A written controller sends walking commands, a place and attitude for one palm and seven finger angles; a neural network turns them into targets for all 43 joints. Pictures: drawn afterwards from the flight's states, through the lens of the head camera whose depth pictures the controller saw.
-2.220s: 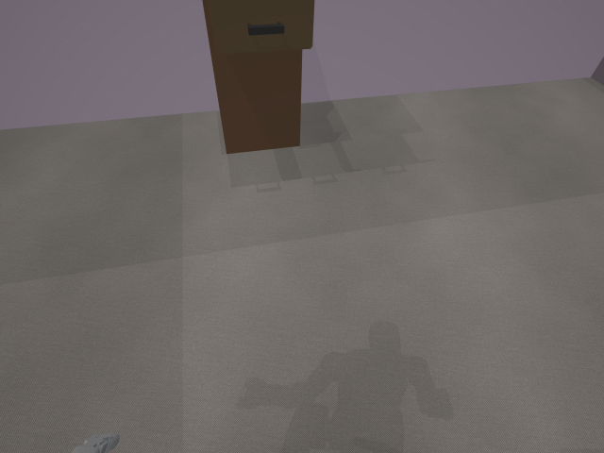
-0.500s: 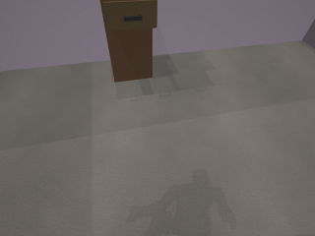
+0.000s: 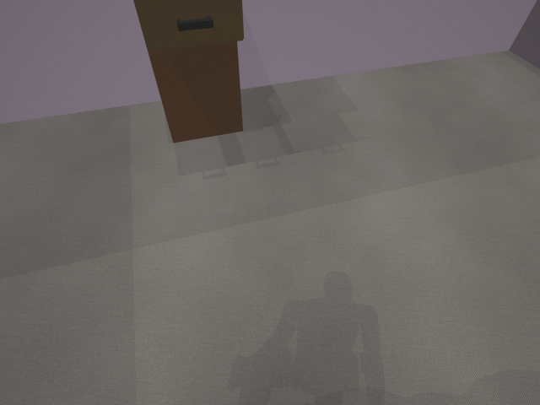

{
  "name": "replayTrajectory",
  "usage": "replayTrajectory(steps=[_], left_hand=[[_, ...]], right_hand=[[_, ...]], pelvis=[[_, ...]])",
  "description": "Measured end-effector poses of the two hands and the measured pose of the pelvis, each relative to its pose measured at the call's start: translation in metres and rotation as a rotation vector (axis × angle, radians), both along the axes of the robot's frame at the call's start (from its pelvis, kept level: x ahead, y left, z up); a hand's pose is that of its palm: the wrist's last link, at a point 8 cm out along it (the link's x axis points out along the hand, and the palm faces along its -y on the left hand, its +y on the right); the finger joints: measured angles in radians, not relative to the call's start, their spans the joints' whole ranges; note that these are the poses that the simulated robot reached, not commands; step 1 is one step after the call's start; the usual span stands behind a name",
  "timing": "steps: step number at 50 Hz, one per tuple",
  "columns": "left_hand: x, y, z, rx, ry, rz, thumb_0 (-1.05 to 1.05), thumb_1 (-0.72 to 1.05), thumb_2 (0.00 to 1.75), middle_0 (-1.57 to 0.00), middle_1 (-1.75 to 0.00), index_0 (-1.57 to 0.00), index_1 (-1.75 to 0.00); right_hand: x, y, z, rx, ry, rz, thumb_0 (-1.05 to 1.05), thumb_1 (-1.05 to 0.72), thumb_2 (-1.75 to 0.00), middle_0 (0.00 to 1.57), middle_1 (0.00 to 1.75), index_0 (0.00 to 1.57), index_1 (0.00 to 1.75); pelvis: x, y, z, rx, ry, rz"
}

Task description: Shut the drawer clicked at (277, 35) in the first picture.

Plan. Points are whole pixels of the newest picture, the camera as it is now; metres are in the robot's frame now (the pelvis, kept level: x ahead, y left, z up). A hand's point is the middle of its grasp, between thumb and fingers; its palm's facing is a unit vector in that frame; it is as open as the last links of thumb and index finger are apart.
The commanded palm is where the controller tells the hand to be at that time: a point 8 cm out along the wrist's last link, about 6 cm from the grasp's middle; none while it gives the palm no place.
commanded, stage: walk to a spot facing it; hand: left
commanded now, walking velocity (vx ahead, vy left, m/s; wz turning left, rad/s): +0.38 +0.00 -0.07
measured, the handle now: (194, 22) +1.29 +0.35 +0.00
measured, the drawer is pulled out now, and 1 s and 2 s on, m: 0.28 0.28 0.28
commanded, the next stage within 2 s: turn to face it in 1.52 s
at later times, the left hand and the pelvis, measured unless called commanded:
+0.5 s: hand (146, 347) +0.24 +0.25 -0.16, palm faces -0.01 -0.99 -0.14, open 7.4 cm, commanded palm none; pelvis +0.21 +0.07 +0.02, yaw -5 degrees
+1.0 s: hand (224, 207) +0.57 +0.15 -0.15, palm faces -0.11 -0.97 -0.19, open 7.2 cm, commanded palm none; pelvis +0.44 -0.01 +0.01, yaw -9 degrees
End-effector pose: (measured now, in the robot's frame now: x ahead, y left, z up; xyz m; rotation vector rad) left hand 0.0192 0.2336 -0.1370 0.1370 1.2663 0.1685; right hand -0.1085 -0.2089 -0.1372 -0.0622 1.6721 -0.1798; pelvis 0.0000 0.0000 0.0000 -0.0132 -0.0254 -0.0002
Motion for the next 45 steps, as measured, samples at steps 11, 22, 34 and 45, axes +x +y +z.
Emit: replayTrajectory(steps=[11, 22, 34, 45], left_hand=[[0.031, 0.000, -0.003, -0.086, 0.173, 0.009, 0.00, 0.91, 0.90, -0.20, -0.29, -0.20, -0.30], [0.160, 0.056, -0.009, -0.079, 0.147, -0.018, 0.01, 0.91, 0.90, -0.20, -0.29, -0.20, -0.30], [0.357, 0.050, 0.015, -0.041, -0.007, -0.155, 0.00, 0.91, 0.90, -0.19, -0.29, -0.20, -0.30], [0.534, -0.031, 0.003, -0.036, -0.163, -0.281, 0.00, 0.91, 0.90, -0.20, -0.29, -0.20, -0.30]], right_hand=[[0.254, -0.006, 0.026, -0.090, -0.467, 0.080, 0.01, -0.93, -0.90, 0.19, 0.30, 0.20, 0.30], [0.349, 0.041, 0.032, -0.138, -0.524, 0.055, 0.00, -0.93, -0.90, 0.19, 0.30, 0.20, 0.30], [0.297, 0.071, 0.026, -0.071, -0.166, -0.135, 0.00, -0.93, -0.90, 0.20, 0.30, 0.20, 0.30], [0.323, 0.072, 0.005, 0.054, 0.086, -0.270, 0.01, -0.91, -0.90, 0.20, 0.30, 0.20, 0.30]], pelvis=[[0.091, 0.024, 0.014, -0.020, 0.020, -0.026], [0.190, 0.066, 0.013, -0.010, 0.003, -0.071], [0.291, 0.063, 0.023, 0.019, 0.014, -0.125], [0.403, 0.007, -0.006, 0.025, 0.006, -0.163]])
